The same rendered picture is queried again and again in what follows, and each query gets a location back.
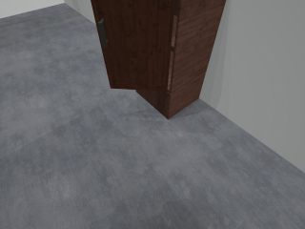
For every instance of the handle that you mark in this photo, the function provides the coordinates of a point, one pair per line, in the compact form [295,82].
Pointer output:
[102,33]

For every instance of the cupboard door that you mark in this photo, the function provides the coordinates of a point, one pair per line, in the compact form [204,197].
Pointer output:
[139,34]

